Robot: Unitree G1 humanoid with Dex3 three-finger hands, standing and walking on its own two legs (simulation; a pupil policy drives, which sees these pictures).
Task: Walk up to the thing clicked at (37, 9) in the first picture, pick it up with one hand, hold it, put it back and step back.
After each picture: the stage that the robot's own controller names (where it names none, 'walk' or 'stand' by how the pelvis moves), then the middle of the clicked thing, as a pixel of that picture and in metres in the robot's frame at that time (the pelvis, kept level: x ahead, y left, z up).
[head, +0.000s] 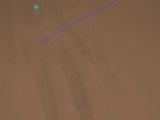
stand; (37, 10) +2.11 +0.73 -0.72
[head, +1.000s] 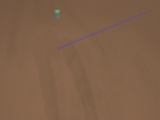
walk; (57, 14) +2.04 +0.35 -0.70
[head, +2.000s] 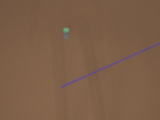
walk; (66, 33) +1.44 +0.22 -0.71
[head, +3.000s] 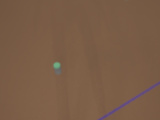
walk; (57, 68) +0.95 +0.27 -0.71
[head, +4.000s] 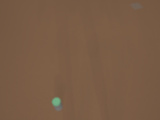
walk; (57, 104) +0.57 +0.26 -0.71
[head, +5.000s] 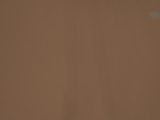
stand; out of the picture +0.37 +0.20 -0.70
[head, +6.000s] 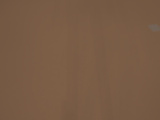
stand; out of the picture +0.36 +0.20 -0.72
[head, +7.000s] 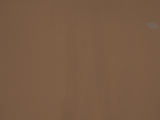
stand; out of the picture +0.35 +0.21 -0.73
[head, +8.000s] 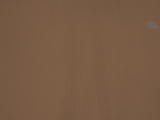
stand; out of the picture +0.34 +0.22 -0.73
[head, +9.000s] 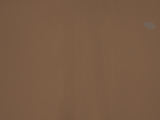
stand; out of the picture +0.34 +0.22 -0.73
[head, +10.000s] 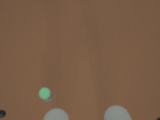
go down; (46, 94) +0.38 +0.21 -0.52
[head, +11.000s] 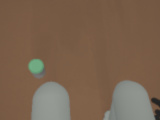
go down; (37, 69) +0.43 +0.23 -0.32
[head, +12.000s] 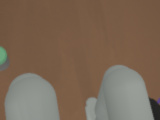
close in; out of the picture +0.41 +0.26 -0.24
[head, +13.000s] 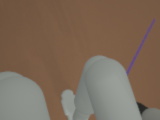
close; out of the picture +0.40 +0.28 -0.22
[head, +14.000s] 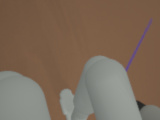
close; out of the picture +0.40 +0.28 -0.22
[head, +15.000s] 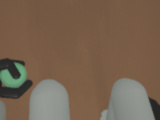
lift; (15, 79) +0.31 +0.25 -0.08
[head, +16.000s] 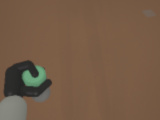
hold; (37, 84) +0.33 +0.17 +0.04
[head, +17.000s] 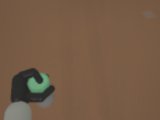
hold; (42, 90) +0.32 +0.17 +0.00
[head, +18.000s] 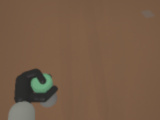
hold; (45, 91) +0.32 +0.16 +0.00
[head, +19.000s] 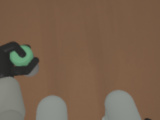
crouch; (26, 62) +0.41 +0.20 -0.09
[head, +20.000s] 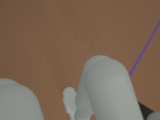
lower; out of the picture +0.41 +0.29 -0.22
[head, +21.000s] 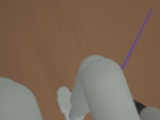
lower; out of the picture +0.42 +0.30 -0.22
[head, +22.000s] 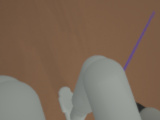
lower; out of the picture +0.42 +0.30 -0.23
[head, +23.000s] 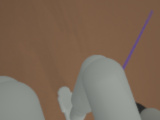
lower; out of the picture +0.42 +0.30 -0.22
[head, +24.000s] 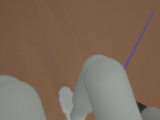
loosen; out of the picture +0.42 +0.29 -0.22
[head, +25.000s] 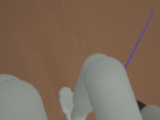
withdraw; out of the picture +0.41 +0.27 -0.22
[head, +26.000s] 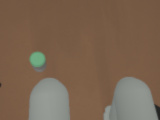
walk; (38, 62) +0.43 +0.22 -0.31
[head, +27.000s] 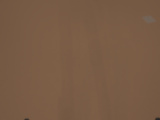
stand; out of the picture +0.35 +0.19 -0.66
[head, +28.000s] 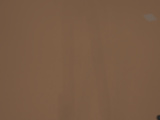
stand; out of the picture +0.38 +0.21 -0.67
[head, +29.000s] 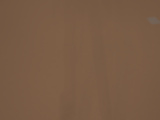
stand; out of the picture +0.38 +0.19 -0.69
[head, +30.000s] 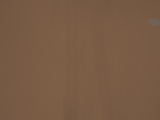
walk; out of the picture +0.37 +0.20 -0.72
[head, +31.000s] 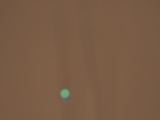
walk; (65, 95) +0.52 +0.14 -0.70
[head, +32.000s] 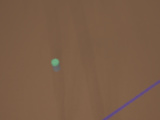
walk; (55, 65) +0.82 +0.27 -0.69
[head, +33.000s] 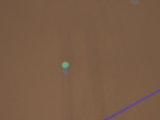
stand; (65, 68) +0.98 +0.22 -0.71
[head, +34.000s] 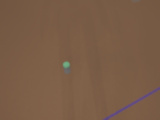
stand; (66, 67) +0.99 +0.20 -0.72
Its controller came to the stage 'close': yes
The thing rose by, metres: 0.71
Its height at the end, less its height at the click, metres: +0.00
